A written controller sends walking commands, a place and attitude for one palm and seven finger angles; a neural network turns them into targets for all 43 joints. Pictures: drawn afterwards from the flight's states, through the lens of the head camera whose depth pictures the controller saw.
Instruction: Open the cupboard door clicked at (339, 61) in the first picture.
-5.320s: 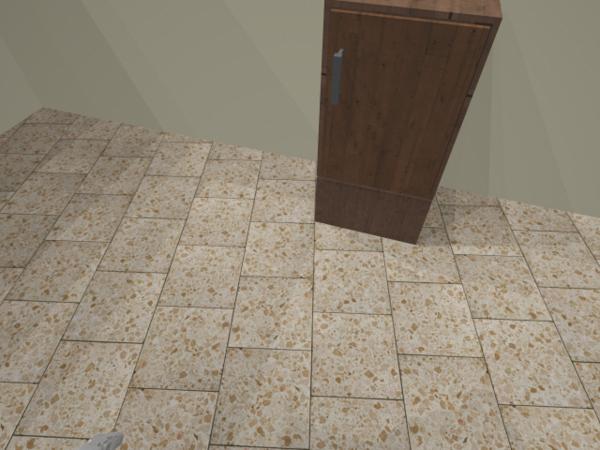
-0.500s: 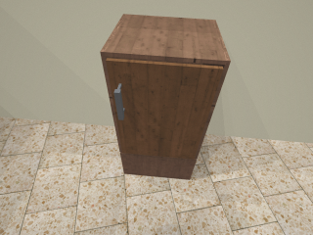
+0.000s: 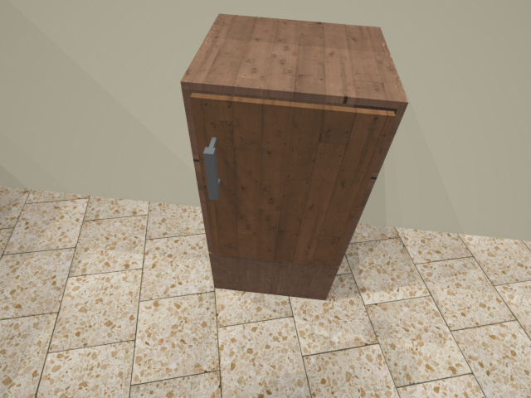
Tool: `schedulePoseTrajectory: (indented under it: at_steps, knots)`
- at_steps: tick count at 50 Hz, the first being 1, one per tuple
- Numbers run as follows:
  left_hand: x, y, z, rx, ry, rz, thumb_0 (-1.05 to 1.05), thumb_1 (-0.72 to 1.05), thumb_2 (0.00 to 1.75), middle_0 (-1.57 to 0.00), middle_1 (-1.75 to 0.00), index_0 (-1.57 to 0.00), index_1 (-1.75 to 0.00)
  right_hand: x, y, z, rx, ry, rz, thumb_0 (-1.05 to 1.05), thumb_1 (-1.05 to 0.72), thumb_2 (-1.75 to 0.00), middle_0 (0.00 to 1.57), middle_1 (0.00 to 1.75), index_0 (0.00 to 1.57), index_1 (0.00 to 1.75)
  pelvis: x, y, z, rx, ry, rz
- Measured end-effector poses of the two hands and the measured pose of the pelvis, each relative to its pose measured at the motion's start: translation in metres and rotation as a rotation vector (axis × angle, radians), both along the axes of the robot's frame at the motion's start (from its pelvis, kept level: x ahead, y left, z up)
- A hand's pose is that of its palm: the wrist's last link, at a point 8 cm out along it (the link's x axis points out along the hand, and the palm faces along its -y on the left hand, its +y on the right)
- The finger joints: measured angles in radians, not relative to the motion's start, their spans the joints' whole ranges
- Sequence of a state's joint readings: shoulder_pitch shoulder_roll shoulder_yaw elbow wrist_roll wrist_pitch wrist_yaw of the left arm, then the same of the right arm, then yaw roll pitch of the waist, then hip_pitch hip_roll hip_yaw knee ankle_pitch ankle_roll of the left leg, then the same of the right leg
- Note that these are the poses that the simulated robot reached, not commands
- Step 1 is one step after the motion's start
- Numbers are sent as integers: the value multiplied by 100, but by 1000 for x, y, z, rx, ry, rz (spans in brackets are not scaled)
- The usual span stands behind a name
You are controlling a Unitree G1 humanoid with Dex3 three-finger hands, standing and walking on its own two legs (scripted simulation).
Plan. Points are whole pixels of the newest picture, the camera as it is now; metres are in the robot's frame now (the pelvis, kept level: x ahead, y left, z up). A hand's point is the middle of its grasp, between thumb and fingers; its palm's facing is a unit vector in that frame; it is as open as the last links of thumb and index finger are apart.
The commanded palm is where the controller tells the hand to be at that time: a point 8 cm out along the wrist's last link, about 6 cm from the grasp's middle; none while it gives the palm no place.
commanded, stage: come to a stop and stand still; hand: left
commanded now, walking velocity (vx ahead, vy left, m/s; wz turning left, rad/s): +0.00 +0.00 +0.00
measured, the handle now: (213, 169) +0.60 +0.16 -0.05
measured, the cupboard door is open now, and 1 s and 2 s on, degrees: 0 0 0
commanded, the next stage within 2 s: look again from close up in 0.34 s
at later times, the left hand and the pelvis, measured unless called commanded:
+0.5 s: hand out of the picture +0.01 +0.17 -0.18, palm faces +0.02 -0.99 -0.16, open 7.4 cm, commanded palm none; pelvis +0.01 +0.00 +0.00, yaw -1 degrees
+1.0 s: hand out of the picture +0.00 +0.16 -0.18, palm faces +0.03 -0.99 -0.15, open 7.4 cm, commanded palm none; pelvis +0.02 +0.00 +0.00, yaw -1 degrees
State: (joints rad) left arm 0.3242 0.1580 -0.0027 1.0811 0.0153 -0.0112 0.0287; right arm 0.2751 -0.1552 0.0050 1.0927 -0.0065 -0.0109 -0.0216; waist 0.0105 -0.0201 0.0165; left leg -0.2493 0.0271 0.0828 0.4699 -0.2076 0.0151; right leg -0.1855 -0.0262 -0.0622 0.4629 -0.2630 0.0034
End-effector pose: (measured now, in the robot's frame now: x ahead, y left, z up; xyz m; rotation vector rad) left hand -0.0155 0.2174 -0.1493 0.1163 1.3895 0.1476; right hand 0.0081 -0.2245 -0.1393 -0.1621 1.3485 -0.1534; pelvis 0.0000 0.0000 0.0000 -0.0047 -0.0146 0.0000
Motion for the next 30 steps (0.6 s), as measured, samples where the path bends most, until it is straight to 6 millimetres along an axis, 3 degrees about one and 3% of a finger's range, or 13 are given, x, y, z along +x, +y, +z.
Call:
schedulePoseTrajectory:
  at_steps: [13, 30]
  knots:
    - [14, 3, 2, 3, -8, -10, 0, 91, 90, -20, -30, -20, -29, 13, 1, 0, -2, -9, 0, 1, -93, -90, 20, 30, 20, 30, 8, 3, 1, 4, -1, -7]
    - [18, -2, 2, -9, 2, -15, 0, 91, 90, -20, -30, -20, -29, 3, 8, -1, 11, 28, -19, 1, -92, -90, 20, 30, 20, 30, 15, 4, 2, 4, -1, -13]
